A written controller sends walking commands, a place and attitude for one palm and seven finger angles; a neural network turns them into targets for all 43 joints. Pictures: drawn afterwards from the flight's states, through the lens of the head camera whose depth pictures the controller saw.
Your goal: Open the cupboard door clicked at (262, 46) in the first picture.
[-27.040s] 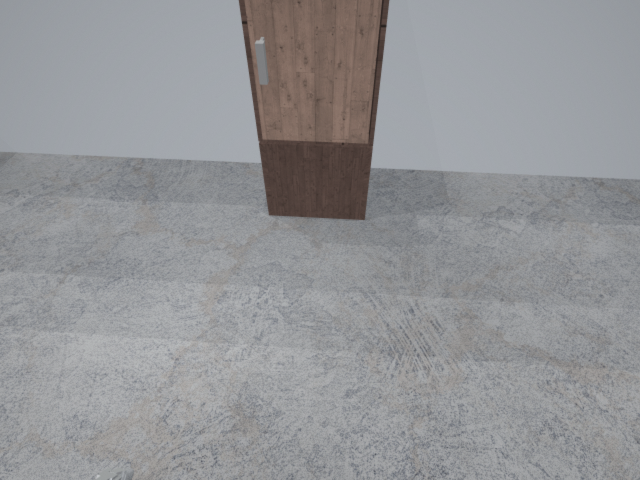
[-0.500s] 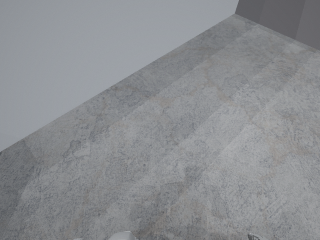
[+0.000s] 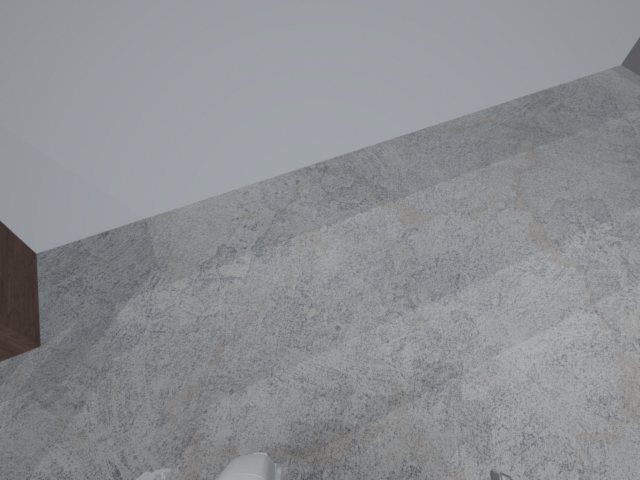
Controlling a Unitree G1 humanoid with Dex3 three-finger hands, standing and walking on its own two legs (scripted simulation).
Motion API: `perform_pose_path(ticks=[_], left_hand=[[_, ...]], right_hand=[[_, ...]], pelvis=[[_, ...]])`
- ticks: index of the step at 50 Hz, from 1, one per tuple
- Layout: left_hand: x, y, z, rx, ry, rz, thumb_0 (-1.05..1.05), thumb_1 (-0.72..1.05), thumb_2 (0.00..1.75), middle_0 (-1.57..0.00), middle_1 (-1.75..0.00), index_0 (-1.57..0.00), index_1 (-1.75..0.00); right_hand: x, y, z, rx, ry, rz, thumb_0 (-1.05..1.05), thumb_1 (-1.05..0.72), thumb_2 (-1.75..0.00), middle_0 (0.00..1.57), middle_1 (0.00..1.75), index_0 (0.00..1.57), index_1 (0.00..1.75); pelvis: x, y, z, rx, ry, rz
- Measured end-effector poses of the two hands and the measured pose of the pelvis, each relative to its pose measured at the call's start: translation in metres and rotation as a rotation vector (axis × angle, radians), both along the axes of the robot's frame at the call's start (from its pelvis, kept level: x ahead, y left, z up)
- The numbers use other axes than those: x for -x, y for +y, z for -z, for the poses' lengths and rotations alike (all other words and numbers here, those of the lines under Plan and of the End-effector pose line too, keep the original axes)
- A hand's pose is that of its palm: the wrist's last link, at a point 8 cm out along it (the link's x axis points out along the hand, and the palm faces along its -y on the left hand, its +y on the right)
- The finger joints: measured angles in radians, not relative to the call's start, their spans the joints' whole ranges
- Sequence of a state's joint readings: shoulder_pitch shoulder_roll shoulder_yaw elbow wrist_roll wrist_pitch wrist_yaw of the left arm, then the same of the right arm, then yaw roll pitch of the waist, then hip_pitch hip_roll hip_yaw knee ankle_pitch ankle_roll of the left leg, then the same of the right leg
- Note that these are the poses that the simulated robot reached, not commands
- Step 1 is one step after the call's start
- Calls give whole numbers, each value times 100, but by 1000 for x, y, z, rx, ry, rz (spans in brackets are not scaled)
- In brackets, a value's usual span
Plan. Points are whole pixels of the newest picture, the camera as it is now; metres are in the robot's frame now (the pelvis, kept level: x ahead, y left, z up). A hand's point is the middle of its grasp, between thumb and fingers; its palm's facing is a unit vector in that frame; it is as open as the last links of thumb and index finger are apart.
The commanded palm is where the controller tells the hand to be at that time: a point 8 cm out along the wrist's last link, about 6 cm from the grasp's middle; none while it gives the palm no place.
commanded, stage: turn to face it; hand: left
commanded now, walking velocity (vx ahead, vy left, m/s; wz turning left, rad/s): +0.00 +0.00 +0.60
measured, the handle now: out of the picture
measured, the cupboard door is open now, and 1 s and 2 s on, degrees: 41 41 41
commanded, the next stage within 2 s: take the last steps up to it in 1.84 s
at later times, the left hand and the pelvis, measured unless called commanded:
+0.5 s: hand out of the picture +0.04 +0.20 -0.15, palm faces +0.31 -0.90 -0.32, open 7.4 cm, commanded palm none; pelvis +0.00 -0.04 -0.01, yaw +18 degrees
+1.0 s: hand out of the picture -0.05 +0.19 -0.16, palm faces +0.60 -0.75 -0.27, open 7.4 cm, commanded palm none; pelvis +0.01 -0.04 +0.00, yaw +37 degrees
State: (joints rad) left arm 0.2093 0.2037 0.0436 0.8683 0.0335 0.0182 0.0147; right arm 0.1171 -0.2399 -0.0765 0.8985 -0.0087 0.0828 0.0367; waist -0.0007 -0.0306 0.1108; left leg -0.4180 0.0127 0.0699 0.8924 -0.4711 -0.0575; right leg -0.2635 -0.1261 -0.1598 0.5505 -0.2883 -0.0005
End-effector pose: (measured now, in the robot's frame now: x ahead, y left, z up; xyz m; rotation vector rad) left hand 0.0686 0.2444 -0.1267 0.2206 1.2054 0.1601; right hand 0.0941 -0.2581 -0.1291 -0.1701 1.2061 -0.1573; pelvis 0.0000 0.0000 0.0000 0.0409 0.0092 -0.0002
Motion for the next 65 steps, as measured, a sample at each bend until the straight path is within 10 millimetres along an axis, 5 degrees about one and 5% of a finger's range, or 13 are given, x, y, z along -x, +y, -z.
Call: perform_pose_path(ticks=[7, 16, 22, 28, 35, 42, 53, 58, 65], left_hand=[[36, 20, 29, 46, 38, -131, 1, 91, 90, -21, -30, -20, -30], [41, 28, 6, 0, -8, -229, 1, 91, 90, -20, -30, -20, -30], [41, 12, -4, -64, -69, -264, 1, 91, 90, -20, -30, -20, -30], [70, -17, -9, -58, -38, -342, 1, 91, 90, -20, -30, -20, -30], [110, -38, 5, 21, 9, -449, 1, 91, 90, -21, -30, -20, -30], [157, -29, 31, 49, 71, -586, 1, 91, 90, -21, -30, -20, -30], [146, -26, -4, -52, -32, -686, 1, 91, 90, -20, -30, -20, -30], [145, -48, -10, -99, -62, -722, 1, 91, 90, -20, -30, -20, -30], [164, -92, -8, -26, -19, -825, 1, 91, 90, -21, -30, -20, -30]], right_hand=[[-36, 25, -2, 48, -55, -144, 0, -91, -90, 20, 30, 20, 30], [-29, 23, -6, 50, 15, -225, 0, -91, -90, 20, 30, 21, 30], [-35, -2, 16, 17, 51, -253, 0, -91, -90, 21, 30, 21, 30], [-60, -12, 15, 18, 69, -316, 0, -91, -90, 20, 30, 20, 30], [-100, 18, -1, 23, 24, -446, 0, -91, -90, 20, 30, 20, 30], [-131, 61, -4, 55, -70, -595, 0, -91, -90, 20, 30, 20, 30], [-137, 57, 7, 28, 19, -693, 0, -91, -90, 20, 30, 21, 30], [-158, 49, 22, 12, 44, -725, 0, -91, -90, 20, 30, 21, 30], [-184, 68, 5, 12, 39, -811, 0, -91, -90, 20, 30, 20, 30]], pelvis=[[2, 11, 15, 28, 2, -105], [4, -4, 1, 54, 3, -201], [-1, -31, 11, 33, 14, -273], [-1, -42, 4, 19, -11, -359], [-3, -41, 0, 2, -2, -453], [3, -31, 14, 32, 2, -547], [-13, -53, 4, 49, 0, -679], [-24, -68, 11, 30, -8, -746], [-32, -71, -1, -3, -10, -844]])
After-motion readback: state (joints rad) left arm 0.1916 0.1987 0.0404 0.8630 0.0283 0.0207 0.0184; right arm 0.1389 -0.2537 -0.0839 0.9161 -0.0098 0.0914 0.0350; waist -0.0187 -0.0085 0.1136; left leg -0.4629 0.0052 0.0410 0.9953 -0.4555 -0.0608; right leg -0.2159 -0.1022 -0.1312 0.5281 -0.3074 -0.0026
